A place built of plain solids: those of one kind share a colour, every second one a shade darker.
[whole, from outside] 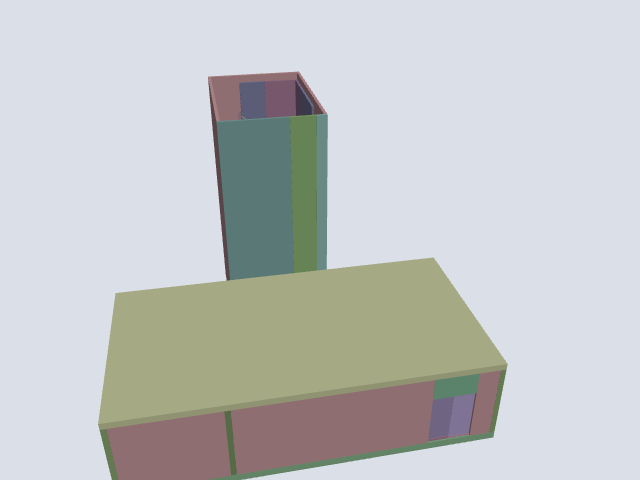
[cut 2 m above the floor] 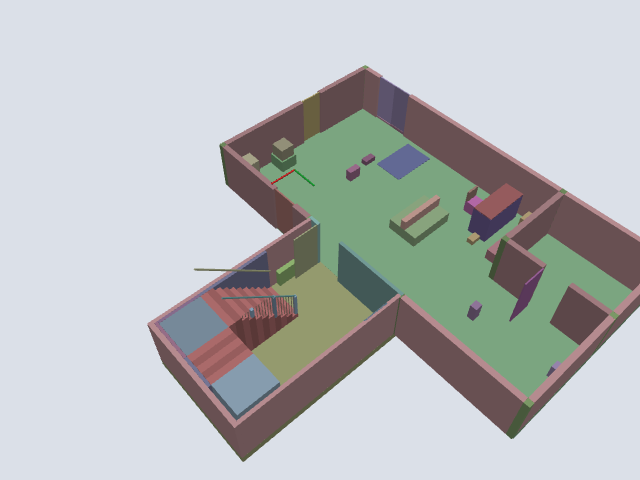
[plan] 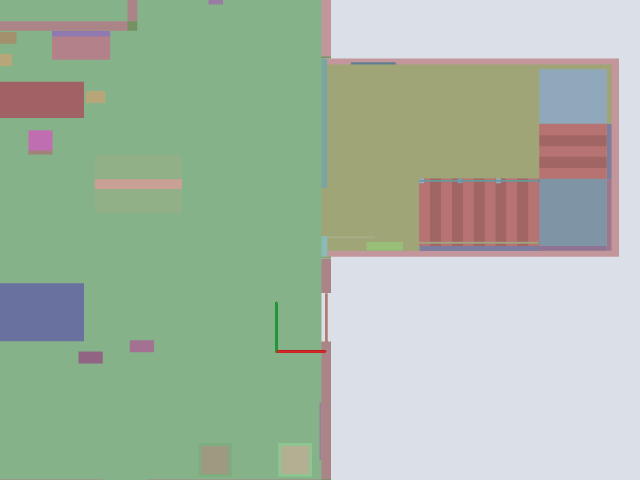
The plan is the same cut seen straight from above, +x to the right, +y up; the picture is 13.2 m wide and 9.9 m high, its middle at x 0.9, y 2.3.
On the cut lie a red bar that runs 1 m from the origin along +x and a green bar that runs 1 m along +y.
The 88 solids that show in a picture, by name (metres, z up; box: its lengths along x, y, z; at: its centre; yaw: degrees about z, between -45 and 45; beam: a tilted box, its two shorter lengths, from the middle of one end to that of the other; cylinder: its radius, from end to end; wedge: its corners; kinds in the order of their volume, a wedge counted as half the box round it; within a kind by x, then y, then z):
{
 "wall_1": {"box": [0.2, 0.79, 3.0], "at": [-6.07, -2.24, 1.5]},
 "wall_2": {"box": [0.2, 6.87, 3.0], "at": [-6.07, 3.18, 1.5]},
 "wall_3": {"box": [0.2, 3.6, 3.0], "at": [-6.07, 8.61, 1.5]},
 "wall_4": {"box": [2.41, 0.2, 3.0], "at": [-4.77, -2.74, 1.5]},
 "wall_5": {"box": [2.9, 0.2, 3.0], "at": [-4.52, 6.71, 1.5]},
 "wall_6": {"box": [2.9, 0.2, 3.0], "at": [-4.52, 10.51, 1.5]},
 "wall_7": {"box": [0.2, 1.35, 3.0], "at": [-2.97, 7.49, 1.5]},
 "wall_8": {"box": [0.2, 1.35, 3.0], "at": [-2.97, 9.74, 1.5]},
 "wall_9": {"box": [3.8, 0.2, 3.0], "at": [-0.97, 10.51, 1.5]},
 "wall_10": {"box": [3.6, 0.2, 3.0], "at": [-0.87, -2.74, 1.5]},
 "wall_11": {"box": [0.2, 2.84, 3.0], "at": [1.03, -1.22, 1.5]},
 "wall_12": {"box": [0.2, 0.71, 3.0], "at": [1.03, 1.56, 1.5]},
 "wall_13": {"box": [0.2, 4.33, 3.0], "at": [1.03, 8.25, 1.5]},
 "wall_14": {"box": [5.87, 0.12, 10.05], "at": [3.98, 2.02, 5.02]},
 "wall_15": {"box": [5.87, 0.12, 10.05], "at": [3.98, 5.98, 5.02]},
 "wall_16": {"box": [0.15, 4.09, 10.05], "at": [6.99, 4.0, 5.02]},
 "lobby_floor_slab_1": {"box": [7.1, 13.45, 0.3], "at": [-2.62, 3.89, -0.15]},
 "lobby_ceiling_slab_1": {"box": [7.1, 13.45, 0.25], "at": [-2.62, 3.89, 3.12]},
 "landing_slab_1": {"box": [1.4, 1.4, 2.45], "at": [6.12, 2.87, 1.23]},
 "landing_slab_2": {"box": [1.4, 1.13, 3.67], "at": [6.12, 5.25, 1.84]},
 "tread_slab_1": {"box": [0.24, 1.39, 0.2], "at": [3.06, 2.87, 0.1]},
 "tread_slab_2": {"box": [0.24, 1.39, 0.41], "at": [3.29, 2.87, 0.2]},
 "tread_slab_3": {"box": [0.23, 1.39, 0.61], "at": [3.51, 2.87, 0.31]},
 "tread_slab_4": {"box": [0.24, 1.39, 0.81], "at": [3.74, 2.87, 0.41]},
 "tread_slab_5": {"box": [0.23, 1.39, 1.02], "at": [3.96, 2.87, 0.51]},
 "tread_slab_6": {"box": [0.23, 1.39, 1.22], "at": [4.19, 2.87, 0.61]},
 "tread_slab_7": {"box": [0.23, 1.39, 1.43], "at": [4.41, 2.87, 0.71]},
 "tread_slab_8": {"box": [0.23, 1.39, 1.63], "at": [4.63, 2.87, 0.82]},
 "tread_slab_9": {"box": [0.23, 1.39, 1.84], "at": [4.86, 2.87, 0.92]},
 "tread_slab_10": {"box": [0.24, 1.39, 2.04], "at": [5.08, 2.87, 1.02]},
 "tread_slab_11": {"box": [0.23, 1.39, 2.24], "at": [5.31, 2.87, 1.12]},
 "tread_slab_12": {"box": [1.39, 0.23, 2.65], "at": [6.12, 3.68, 1.33]},
 "tread_slab_13": {"box": [1.39, 0.23, 2.86], "at": [6.12, 3.9, 1.43]},
 "tread_slab_14": {"box": [1.39, 0.24, 3.06], "at": [6.12, 4.13, 1.53]},
 "tread_slab_15": {"box": [1.39, 0.24, 3.26], "at": [6.12, 4.35, 1.63]},
 "tread_slab_16": {"box": [1.39, 0.24, 3.47], "at": [6.12, 4.58, 1.73]},
 "floor_slab_1": {"box": [6.14, 4.09, 0.3], "at": [4.0, 4.0, -0.15]},
 "wall_cheek_1": {"box": [0.12, 0.42, 10.05], "at": [0.99, 2.17, 5.02]},
 "wall_cheek_2": {"box": [0.12, 2.67, 10.05], "at": [0.99, 4.71, 5.02]},
 "wall_wall_1": {"box": [2.47, 0.1, 9.74], "at": [4.19, 2.12, 4.87]},
 "wall_wall_2": {"box": [0.1, 1.13, 9.74], "at": [6.87, 4.13, 4.87]},
 "lobby_desk_body_1": {"box": [1.8, 0.75, 1.15], "at": [-4.87, 5.19, 0.57]},
 "wall_land_far_wall_1": {"box": [0.1, 1.5, 9.74], "at": [6.87, 2.82, 4.87]},
 "wall_land_wall_1": {"box": [1.4, 0.1, 9.74], "at": [6.12, 2.12, 4.87]},
 "lobby_island_seat_1": {"box": [1.8, 1.2, 0.45], "at": [-2.85, 3.45, 0.22]},
 "wall_head_1": {"box": [0.12, 1.0, 7.93], "at": [0.99, 2.88, 6.08]},
 "wallpost_1": {"box": [0.2, 0.2, 3.0], "at": [-6.07, -2.74, 1.5]},
 "wallpost_2": {"box": [0.2, 0.2, 3.0], "at": [-6.07, 6.71, 1.5]},
 "wallpost_3": {"box": [0.2, 0.2, 3.0], "at": [-6.07, 10.51, 1.5]},
 "wallpost_4": {"box": [0.2, 0.2, 3.0], "at": [-2.97, 6.71, 1.5]},
 "wallpost_5": {"box": [0.2, 0.2, 3.0], "at": [-2.97, 10.51, 1.5]},
 "wallpost_6": {"box": [0.2, 0.2, 3.0], "at": [1.03, -2.74, 1.5]},
 "wallpost_7": {"box": [0.2, 0.041, 3.0], "at": [1.03, 6.06, 1.5]},
 "wallpost_8": {"box": [0.2, 0.2, 3.0], "at": [1.03, 10.51, 1.5]},
 "lobby_planter_box_1": {"box": [0.7, 0.7, 0.5], "at": [-1.26, -2.24, 0.25]},
 "lobby_planter_box_2": {"box": [0.7, 0.7, 0.5], "at": [0.39, -2.24, 0.25]},
 "lobby_planter_plant_1": {"box": [0.58, 0.58, 0.5], "at": [-1.26, -2.24, 0.75]},
 "lobby_planter_plant_2": {"box": [0.58, 0.58, 0.7], "at": [0.39, -2.24, 0.85]},
 "lobby_seats_seat_1": {"box": [1.2, 0.6, 0.45], "at": [-4.03, 6.31, 0.22]},
 "wall_head_lobby_entrance_1": {"box": [0.2, 1.6, 0.9], "at": [-6.07, -1.05, 2.55]},
 "lobby_entrance_leaf_1": {"box": [0.05, 0.8, 2.02], "at": [-6.07, -1.45, 1.09]},
 "lobby_entrance_leaf_2": {"box": [0.05, 0.8, 1.98], "at": [-6.07, -0.65, 1.11]},
 "lobby_island_spine_1": {"box": [1.8, 0.2, 0.4], "at": [-2.85, 3.45, 0.65]},
 "lobby_runner_top_1": {"box": [1.8, 1.2, 0.07], "at": [-4.87, 0.81, -0.02]},
 "lobby_lift_leaf_1": {"box": [0.06, 1.0, 2.1], "at": [1.03, 0.7, 1.05]},
 "lobby_desk_chair_seat_1": {"box": [0.5, 0.5, 0.48], "at": [-4.87, 4.31, 0.24]},
 "lobby_parcel_box_1": {"box": [0.5, 0.25, 0.45], "at": [-5.7, 6.01, 0.22]},
 "lobby_parcel_box_2": {"box": [0.5, 0.25, 0.2], "at": [-5.61, 6.47, 0.1]},
 "lobby_parcel_box_3": {"box": [0.4, 0.25, 0.2], "at": [-3.73, 5.25, 0.1]},
 "lobby_back_door_leaf_1": {"box": [0.9, 0.05, 2.1], "at": [-3.12, -2.74, 1.05]},
 "lobby_office_door_leaf_1": {"box": [0.9, 0.05, 2.1], "at": [-2.42, 8.19, 1.05]},
 "door_front_leaf_open_1": {"box": [0.98, 0.045, 2.1], "at": [1.54, 2.35, 1.06]},
 "furn_radiator_column_body_1": {"box": [0.76, 0.18, 0.67], "at": [2.23, 2.17, 0.33]},
 "door_leaf_1": {"box": [0.93, 0.045, 2.1], "at": [2.0, 5.94, 1.05]},
 "lobby_left_box_1": {"box": [0.5, 0.25, 0.2], "at": [-3.83, -0.12, 0.1]},
 "lobby_left_box_2": {"box": [0.5, 0.25, 0.45], "at": [-2.77, 0.11, 0.22]},
 "lobby_seats_back_1": {"box": [1.2, 0.12, 0.4], "at": [-4.03, 6.55, 0.65]},
 "lobby_desk_counter_1": {"box": [1.8, 0.75, 0.04], "at": [-4.87, 5.19, 1.17]},
 "lobby_umbrella_stand_body_1": {"box": [0.3, 0.3, 0.55], "at": [-1.4, 10.24, 0.27]},
 "lobby_wet_floor_sign_body_1": {"box": [0.3, 0.25, 0.62], "at": [-1.25, 7.28, 0.31]},
 "lobby_board_panel_1": {"box": [0.04, 1.2, 0.9], "at": [0.91, -1.65, 1.35]},
 "posts_1": {"box": [0.1, 0.1, 0.95], "at": [3.0, 3.52, 0.68]},
 "posts_2": {"box": [0.1, 0.1, 1.05], "at": [3.79, 3.52, 1.34]},
 "posts_3": {"box": [0.1, 0.1, 0.96], "at": [4.58, 3.52, 2.11]},
 "lobby_desk_chair_back_1": {"box": [0.5, 0.08, 0.47], "at": [-4.87, 4.1, 0.71]},
 "lobby_entrance_leaf_rail_1": {"box": [0.09, 0.8, 0.12], "at": [-6.07, -0.65, 0.06]},
 "handrail_rail_1": {"beam": [0.045, 0.045], "from": [2.95, 2.25, 1.11], "to": [5.42, 2.25, 3.35]},
 "rail_top_1": {"beam": [0.042, 0.042], "from": [2.95, 3.52, 1.11], "to": [5.42, 3.52, 3.35]}
}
